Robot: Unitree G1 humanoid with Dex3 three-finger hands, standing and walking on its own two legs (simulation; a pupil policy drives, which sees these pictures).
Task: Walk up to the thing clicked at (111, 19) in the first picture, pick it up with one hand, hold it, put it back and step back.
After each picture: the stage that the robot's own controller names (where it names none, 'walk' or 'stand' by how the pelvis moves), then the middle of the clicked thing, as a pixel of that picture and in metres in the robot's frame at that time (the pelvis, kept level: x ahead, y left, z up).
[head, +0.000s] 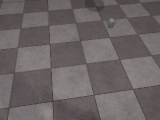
stand; (111, 23) +1.73 -0.41 -0.72
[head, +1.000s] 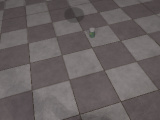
walk; (92, 32) +1.62 -0.01 -0.70
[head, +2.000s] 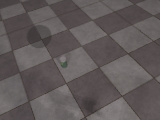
walk; (63, 62) +1.06 +0.27 -0.72
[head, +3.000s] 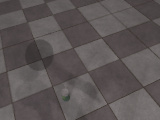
walk; (65, 94) +0.66 +0.20 -0.71
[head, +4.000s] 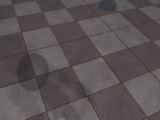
stand; out of the picture +0.45 +0.12 -0.70
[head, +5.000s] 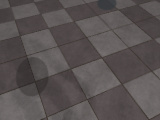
stand; out of the picture +0.40 +0.14 -0.72
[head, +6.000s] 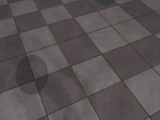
stand; out of the picture +0.39 +0.15 -0.72
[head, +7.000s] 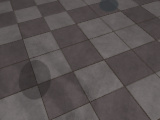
stand; out of the picture +0.39 +0.15 -0.73
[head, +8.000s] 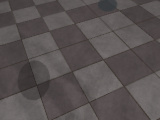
stand; out of the picture +0.38 +0.15 -0.73
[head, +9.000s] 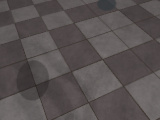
go down; out of the picture +0.37 +0.15 -0.73
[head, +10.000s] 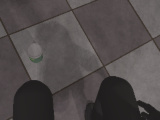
go down; (35, 53) +0.47 +0.16 -0.34
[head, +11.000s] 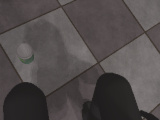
approach; (25, 54) +0.47 +0.18 -0.31
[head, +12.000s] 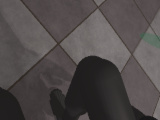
close in; out of the picture +0.46 +0.23 -0.23
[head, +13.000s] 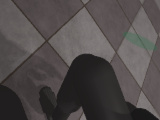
close; out of the picture +0.46 +0.24 -0.24
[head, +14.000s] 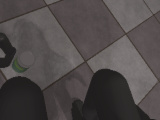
lift; (23, 62) +0.43 +0.16 -0.27
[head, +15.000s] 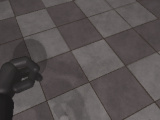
go down; out of the picture +0.37 +0.10 -0.61
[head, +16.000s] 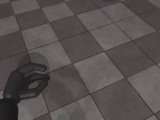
go down; out of the picture +0.36 +0.10 -0.68
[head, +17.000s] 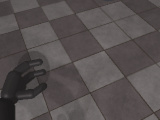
stand; out of the picture +0.35 +0.10 -0.68
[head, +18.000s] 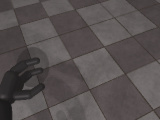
stand; out of the picture +0.36 +0.11 -0.68
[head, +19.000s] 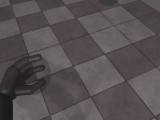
stand; out of the picture +0.35 +0.10 -0.69
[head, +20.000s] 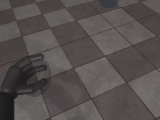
stand; out of the picture +0.35 +0.10 -0.69
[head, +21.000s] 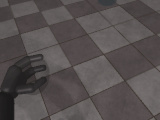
stand; out of the picture +0.35 +0.10 -0.69
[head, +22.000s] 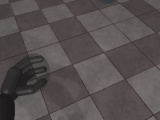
stand; out of the picture +0.35 +0.10 -0.69
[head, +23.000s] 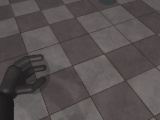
stand; out of the picture +0.35 +0.10 -0.69
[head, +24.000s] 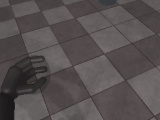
stand; out of the picture +0.35 +0.10 -0.69
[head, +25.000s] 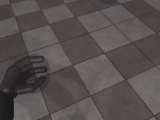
stand; out of the picture +0.35 +0.10 -0.69
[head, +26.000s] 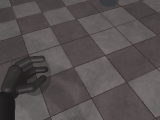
stand; out of the picture +0.34 +0.10 -0.69
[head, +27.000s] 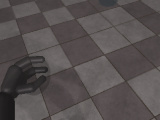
stand; out of the picture +0.35 +0.10 -0.69
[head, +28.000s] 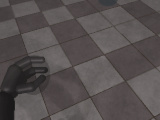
stand; out of the picture +0.35 +0.10 -0.69
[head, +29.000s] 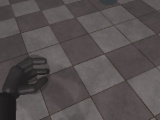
stand; out of the picture +0.34 +0.10 -0.69
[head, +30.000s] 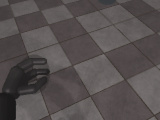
stand; out of the picture +0.35 +0.10 -0.69
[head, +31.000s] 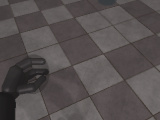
stand; out of the picture +0.35 +0.10 -0.69
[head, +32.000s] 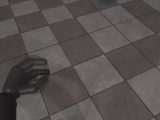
stand; out of the picture +0.34 +0.10 -0.69
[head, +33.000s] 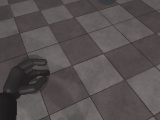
close; out of the picture +0.35 +0.10 -0.69
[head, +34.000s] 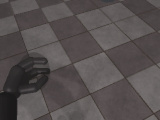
close; out of the picture +0.35 +0.10 -0.69
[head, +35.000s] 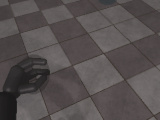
close; out of the picture +0.35 +0.10 -0.69
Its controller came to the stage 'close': yes
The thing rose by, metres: 0.01
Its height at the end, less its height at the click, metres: +0.00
